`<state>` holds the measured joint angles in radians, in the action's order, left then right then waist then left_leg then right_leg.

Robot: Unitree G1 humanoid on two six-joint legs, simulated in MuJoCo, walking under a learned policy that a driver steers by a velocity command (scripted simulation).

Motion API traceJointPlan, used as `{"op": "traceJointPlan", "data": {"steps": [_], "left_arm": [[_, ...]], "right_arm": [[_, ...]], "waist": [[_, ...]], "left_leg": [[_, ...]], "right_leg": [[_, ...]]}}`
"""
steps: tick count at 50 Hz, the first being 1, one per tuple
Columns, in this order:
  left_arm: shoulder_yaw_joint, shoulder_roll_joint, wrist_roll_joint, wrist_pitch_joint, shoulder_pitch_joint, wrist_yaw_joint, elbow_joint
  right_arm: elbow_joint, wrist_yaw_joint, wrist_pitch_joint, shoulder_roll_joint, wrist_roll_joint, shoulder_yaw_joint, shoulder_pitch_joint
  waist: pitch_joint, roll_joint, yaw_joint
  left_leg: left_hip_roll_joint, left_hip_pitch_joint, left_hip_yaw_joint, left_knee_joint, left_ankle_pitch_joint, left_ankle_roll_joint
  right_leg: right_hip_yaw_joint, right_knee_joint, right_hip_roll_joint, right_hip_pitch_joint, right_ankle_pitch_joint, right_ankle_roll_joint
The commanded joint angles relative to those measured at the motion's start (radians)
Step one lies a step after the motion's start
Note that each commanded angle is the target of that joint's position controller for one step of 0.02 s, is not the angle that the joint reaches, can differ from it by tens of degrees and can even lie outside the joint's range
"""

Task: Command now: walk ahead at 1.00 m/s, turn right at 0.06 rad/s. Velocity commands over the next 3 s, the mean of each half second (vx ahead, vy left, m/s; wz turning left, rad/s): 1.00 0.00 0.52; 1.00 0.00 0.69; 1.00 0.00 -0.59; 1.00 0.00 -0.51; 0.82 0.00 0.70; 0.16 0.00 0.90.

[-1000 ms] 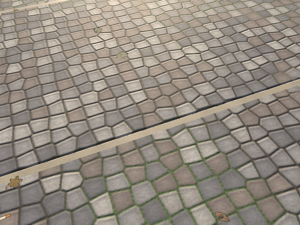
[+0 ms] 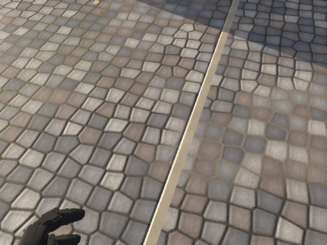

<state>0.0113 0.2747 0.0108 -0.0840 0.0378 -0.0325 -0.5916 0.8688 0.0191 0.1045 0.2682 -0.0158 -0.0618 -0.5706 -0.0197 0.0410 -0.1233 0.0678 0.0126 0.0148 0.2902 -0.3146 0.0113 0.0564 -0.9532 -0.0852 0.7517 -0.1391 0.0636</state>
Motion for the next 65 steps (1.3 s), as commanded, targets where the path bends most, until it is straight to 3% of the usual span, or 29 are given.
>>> {"op": "traceJointPlan", "data": {"steps": [1,5,7,8,9,10,12,14,18,24,27,29,30,31,32,33,34,36,39,43,49,51,53,54,55,56,57,59,65], "left_arm": [[-0.013,0.012,-0.009,-0.031,-0.157,-0.019,0.113],[0.028,0.087,0.007,-0.049,-0.151,-0.022,0.124],[0.073,0.162,0.016,-0.039,0.101,0.001,0.080],[0.092,0.200,0.012,-0.024,0.340,0.022,0.031],[0.109,0.297,-0.025,-0.020,0.435,0.025,-0.006],[0.094,0.235,-0.024,-0.021,0.474,0.014,-0.015],[0.071,0.128,-0.006,-0.022,0.367,0.018,-0.065],[0.057,0.055,-0.040,-0.031,0.262,0.014,-0.092],[0.062,0.030,-0.015,-0.043,0.127,0.015,-0.126],[0.089,0.161,-0.016,-0.048,0.163,0.041,-0.145],[0.109,0.254,-0.007,-0.020,0.195,0.040,-0.147],[0.122,0.303,0.005,0.014,0.180,0.041,-0.133],[0.118,0.296,0.005,0.018,0.149,0.041,-0.119],[0.088,0.193,0.005,0.004,0.133,0.037,-0.125],[0.031,-0.004,-0.007,-0.043,0.279,0.023,-0.052],[0.026,0.090,0.015,-0.091,0.210,0.015,0.004],[0.043,0.160,0.041,-0.108,0.074,0.015,0.026],[0.036,0.120,0.006,-0.101,0.064,0.032,0.014],[0.049,0.127,-0.017,-0.053,0.119,0.032,-0.014],[0.010,0.022,-0.038,-0.044,-0.095,0.022,0.052],[0.033,0.080,0.016,-0.056,-0.204,-0.003,0.088],[0.057,0.124,0.026,-0.055,-0.102,-0.007,0.069],[0.095,0.195,0.045,-0.032,0.216,0.003,0.000],[0.100,0.220,0.037,-0.014,0.480,0.009,-0.067],[0.108,0.285,0.009,-0.021,0.513,-0.006,-0.096],[0.096,0.192,0.009,-0.024,0.503,-0.011,-0.100],[0.087,0.143,-0.010,-0.024,0.429,-0.002,-0.079],[0.079,0.127,-0.016,-0.030,0.380,-0.018,-0.081],[0.065,0.102,0.027,-0.024,0.386,0.014,-0.109]], "right_arm": [[-0.087,-0.011,0.029,0.127,-0.019,-0.008,0.102],[-0.047,-0.020,0.003,0.168,-0.018,-0.001,0.042],[-0.033,-0.020,-0.014,0.213,0.005,-0.004,0.058],[-0.061,-0.021,-0.013,0.190,0.023,0.005,0.106],[-0.091,-0.023,0.004,-0.006,0.015,0.051,-0.058],[-0.095,-0.023,0.019,0.032,-0.041,0.049,-0.041],[-0.149,-0.038,0.012,0.091,-0.058,0.023,0.195],[-0.151,-0.029,-0.017,0.055,-0.027,0.016,0.214],[-0.184,-0.013,-0.091,0.002,-0.026,0.017,0.249],[-0.246,0.036,-0.077,0.054,-0.010,0.017,0.433],[-0.268,0.052,-0.073,0.119,-0.023,-0.008,0.443],[-0.240,0.047,-0.091,0.198,-0.040,-0.046,0.249],[-0.178,0.037,-0.104,0.274,-0.034,-0.087,0.018],[-0.130,0.017,-0.114,0.304,-0.046,-0.101,-0.079],[-0.173,0.018,-0.098,0.364,-0.023,-0.089,0.059],[-0.236,0.029,-0.067,0.282,-0.004,-0.067,0.096],[-0.237,0.030,-0.042,0.230,0.006,-0.059,0.094],[-0.240,0.036,-0.011,0.199,0.011,-0.047,0.196],[-0.256,0.005,-0.010,0.153,0.004,-0.029,0.279],[-0.210,-0.038,-0.019,0.110,-0.008,-0.013,0.222],[-0.117,-0.028,-0.021,0.141,-0.007,-0.021,0.102],[-0.106,-0.028,-0.032,0.171,0.020,-0.027,0.133],[-0.118,-0.027,-0.048,0.206,0.064,-0.033,0.228],[-0.151,-0.035,-0.049,0.195,0.074,-0.025,0.300],[-0.179,-0.016,-0.025,0.014,0.051,0.018,0.112],[-0.174,-0.003,0.010,0.077,0.002,0.029,0.124],[-0.209,0.003,0.035,0.138,-0.026,0.017,0.263],[-0.255,-0.002,0.064,0.115,0.015,0.026,0.454],[-0.307,-0.010,0.048,0.083,0.041,0.031,0.547]], "waist": [[-0.136,-0.053,0.049],[-0.071,-0.122,0.092],[0.103,-0.199,0.262],[0.226,-0.191,0.385],[0.464,0.164,0.269],[0.555,0.272,0.293],[0.170,0.109,0.272],[0.060,0.053,0.169],[-0.075,0.048,0.077],[-0.133,-0.084,0.104],[-0.081,-0.024,0.078],[0.032,0.065,-0.044],[0.139,0.054,-0.152],[0.092,-0.113,-0.175],[0.134,-0.494,0.072],[0.279,-0.347,0.031],[0.148,-0.173,0.010],[0.032,0.045,0.116],[-0.026,-0.004,0.178],[-0.087,-0.047,0.072],[-0.104,-0.121,-0.019],[-0.033,-0.151,0.055],[0.145,-0.200,0.244],[0.261,-0.120,0.366],[0.356,0.326,0.202],[0.360,0.329,0.226],[0.192,0.177,0.239],[0.043,-0.104,0.197],[-0.082,-0.039,0.136]], "left_leg": [[-0.251,-0.230,0.191,-0.243,0.236,0.183],[-0.275,-0.100,0.150,-0.129,0.638,0.143],[-0.246,-0.128,0.110,0.224,0.959,0.096],[-0.206,-0.381,0.115,0.534,0.779,0.059],[-0.076,-0.667,0.094,0.952,-0.030,0.026],[-0.078,-0.754,0.174,1.116,-0.135,0.043],[-0.160,-0.895,0.100,1.162,-0.008,0.038],[-0.228,-0.770,0.104,1.094,0.060,0.039],[-0.280,-0.754,0.102,1.004,0.074,0.023],[-0.217,-0.657,-0.045,0.591,0.471,0.063],[-0.108,-0.552,-0.169,0.497,0.392,0.109],[-0.026,-0.334,-0.216,0.531,0.206,0.152],[0.000,-0.015,-0.174,0.506,0.170,0.192],[-0.030,0.160,-0.037,0.425,0.163,0.234],[-0.191,0.332,0.515,0.250,-0.019,0.422],[-0.315,0.364,0.891,-0.009,-0.376,0.465],[-0.319,0.239,0.894,-0.095,-0.438,0.393],[-0.265,-0.066,0.745,-0.060,-0.268,0.347],[-0.163,-0.281,0.508,-0.070,-0.072,0.328],[-0.062,-0.436,0.244,-0.070,0.162,0.256],[-0.201,-0.072,0.221,-0.075,0.274,0.209],[-0.239,0.093,0.174,0.024,0.741,0.177],[-0.229,0.118,0.087,0.370,1.246,0.143],[-0.203,-0.138,0.060,0.732,1.088,0.114],[0.007,-0.586,0.064,1.150,0.068,0.023],[0.026,-0.759,0.134,1.202,-0.104,0.035],[-0.041,-0.829,0.164,1.170,-0.039,0.067],[-0.076,-0.738,0.140,0.983,0.008,0.079],[-0.099,-0.680,0.084,0.573,0.110,-0.027]], "right_leg": [[-0.030,0.213,-0.002,-0.123,0.215,-0.021],[-0.055,0.381,0.090,-0.360,0.192,-0.015],[-0.081,0.364,0.126,-0.689,0.071,0.018],[0.025,0.291,-0.002,-1.035,0.006,0.040],[0.528,0.391,-0.310,-1.351,-0.385,0.153],[0.842,0.627,-0.347,-1.315,-0.651,0.181],[0.528,0.663,-0.286,-1.019,-0.433,0.127],[0.304,0.703,-0.225,-0.733,-0.205,0.115],[0.010,0.811,-0.214,-0.528,-0.001,0.083],[-0.287,0.877,-0.128,-0.591,0.139,0.032],[-0.326,0.733,-0.148,-0.794,0.760,0.008],[-0.327,0.405,-0.174,-0.834,1.188,0.007],[-0.296,0.109,-0.162,-0.693,1.159,0.004],[-0.282,-0.337,-0.017,-0.439,0.403,-0.050],[-0.121,-0.715,0.179,-0.017,-0.453,-0.087],[0.091,-0.708,0.162,0.091,-0.385,-0.036],[0.091,-0.604,0.117,0.117,-0.296,-0.002],[0.105,-0.404,0.043,-0.015,-0.199,-0.010],[0.098,-0.195,-0.006,-0.143,-0.164,-0.073],[-0.027,0.211,0.018,-0.264,0.236,-0.130],[-0.057,0.477,0.032,-0.177,0.332,-0.057],[-0.109,0.451,0.081,-0.216,0.196,-0.004],[-0.153,0.382,0.143,-0.495,0.097,0.055],[-0.033,0.306,0.073,-0.855,0.049,0.082],[0.543,0.445,-0.123,-1.190,-0.375,0.267],[0.913,0.715,-0.190,-1.245,-0.649,0.301],[0.815,0.720,-0.182,-1.139,-0.603,0.255],[0.602,0.725,-0.085,-0.852,-0.268,0.223],[0.411,0.791,0.015,-0.572,0.008,0.235]]}}
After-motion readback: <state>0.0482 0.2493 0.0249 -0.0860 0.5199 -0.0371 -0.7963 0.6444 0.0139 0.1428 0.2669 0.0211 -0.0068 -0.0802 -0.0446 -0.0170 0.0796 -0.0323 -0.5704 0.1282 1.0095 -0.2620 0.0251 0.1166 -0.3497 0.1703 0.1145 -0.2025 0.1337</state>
